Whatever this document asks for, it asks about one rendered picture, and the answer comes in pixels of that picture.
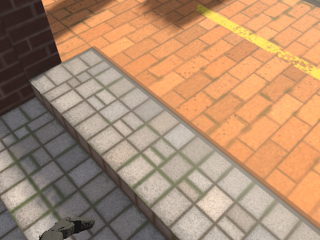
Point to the stairs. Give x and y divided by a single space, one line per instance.
49 172

